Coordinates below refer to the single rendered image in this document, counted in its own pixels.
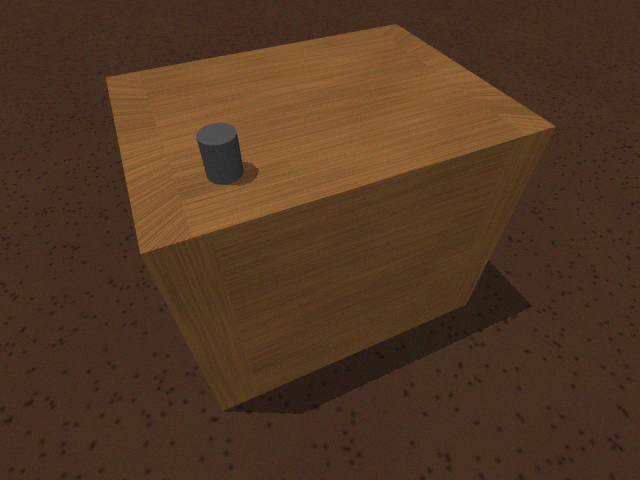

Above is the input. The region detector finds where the can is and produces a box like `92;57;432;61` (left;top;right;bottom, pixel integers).
196;123;244;185

